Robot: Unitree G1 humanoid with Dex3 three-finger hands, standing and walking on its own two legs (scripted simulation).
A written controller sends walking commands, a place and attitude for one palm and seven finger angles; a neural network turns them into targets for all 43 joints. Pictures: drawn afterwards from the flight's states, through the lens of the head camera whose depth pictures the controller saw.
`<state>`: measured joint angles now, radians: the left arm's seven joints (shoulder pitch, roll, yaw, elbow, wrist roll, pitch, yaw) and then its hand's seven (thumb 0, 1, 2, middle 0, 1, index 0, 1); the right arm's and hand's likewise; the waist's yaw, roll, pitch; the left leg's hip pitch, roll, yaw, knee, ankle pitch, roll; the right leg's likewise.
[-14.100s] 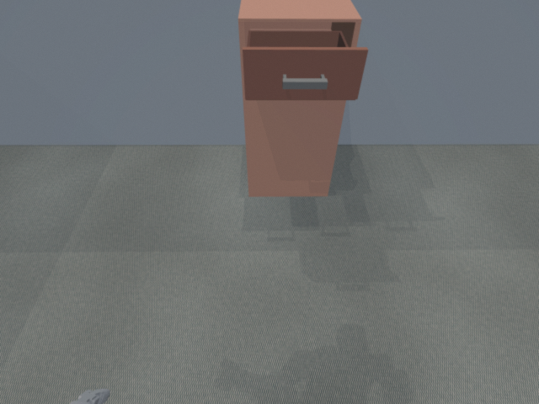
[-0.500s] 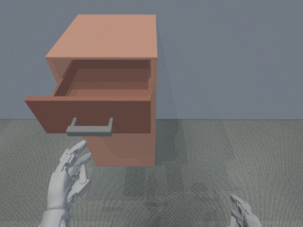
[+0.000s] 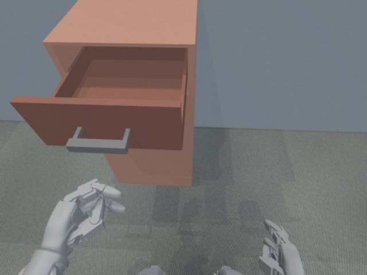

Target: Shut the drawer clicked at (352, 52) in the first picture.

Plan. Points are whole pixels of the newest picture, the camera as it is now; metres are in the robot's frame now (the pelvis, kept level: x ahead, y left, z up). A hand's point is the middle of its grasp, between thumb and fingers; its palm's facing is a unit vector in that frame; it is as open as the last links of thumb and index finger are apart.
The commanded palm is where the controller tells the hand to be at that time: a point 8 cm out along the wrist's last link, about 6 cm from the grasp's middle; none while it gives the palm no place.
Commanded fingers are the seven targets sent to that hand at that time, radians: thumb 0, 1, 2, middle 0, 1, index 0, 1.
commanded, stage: raise the hand and make a fist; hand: left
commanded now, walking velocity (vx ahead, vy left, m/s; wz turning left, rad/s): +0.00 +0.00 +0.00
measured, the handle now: (100, 138) +0.40 +0.22 +0.06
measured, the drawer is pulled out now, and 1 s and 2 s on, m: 0.23 0.23 0.23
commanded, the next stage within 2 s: bring the fist close to the handle in 1.14 s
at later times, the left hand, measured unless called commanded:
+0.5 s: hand (64, 206) +0.21 +0.20 +0.13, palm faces +0.05 -1.00 -0.06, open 3.1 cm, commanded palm +0.17 +0.25 +0.14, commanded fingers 0.00 0.90 0.90 -1.40 -1.60 -1.40 -1.60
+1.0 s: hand (74, 204) +0.21 +0.18 +0.15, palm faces -0.01 -1.00 -0.07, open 3.2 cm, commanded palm +0.17 +0.24 +0.16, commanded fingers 0.00 0.90 0.90 -1.40 -1.60 -1.40 -1.60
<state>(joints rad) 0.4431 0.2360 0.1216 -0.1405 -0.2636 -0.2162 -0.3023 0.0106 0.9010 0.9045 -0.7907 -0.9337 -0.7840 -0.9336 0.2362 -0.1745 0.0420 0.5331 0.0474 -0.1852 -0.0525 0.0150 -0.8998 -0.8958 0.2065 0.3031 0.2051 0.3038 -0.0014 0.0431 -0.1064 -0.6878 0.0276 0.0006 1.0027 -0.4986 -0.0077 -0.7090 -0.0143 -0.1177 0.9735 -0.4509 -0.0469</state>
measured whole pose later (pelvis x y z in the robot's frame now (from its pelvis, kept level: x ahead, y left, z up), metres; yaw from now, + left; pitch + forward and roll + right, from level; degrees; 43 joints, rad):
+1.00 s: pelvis +0.02 +0.03 +0.04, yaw +0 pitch +2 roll -1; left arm 0.52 0.21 0.07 -0.41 -0.21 -0.03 -0.15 0.01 0.90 0.90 -1.40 -1.60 -1.39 -1.59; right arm 0.27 -0.23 0.05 0.55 0.04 -0.28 -0.04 0.02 -0.90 -0.90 0.20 0.30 0.20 0.30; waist 0.03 0.05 -0.08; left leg -0.35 0.00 0.03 0.73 -0.41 0.03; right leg -0.37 -0.03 -0.09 0.69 -0.36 -0.01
